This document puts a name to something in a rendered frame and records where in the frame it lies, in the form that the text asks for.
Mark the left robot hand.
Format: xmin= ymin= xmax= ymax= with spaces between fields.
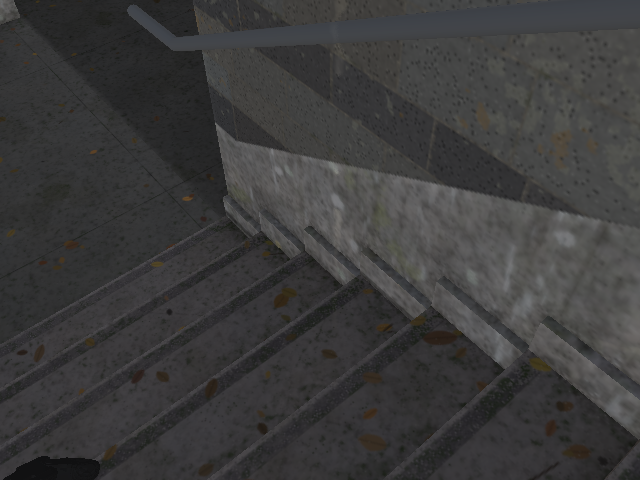
xmin=3 ymin=456 xmax=100 ymax=480

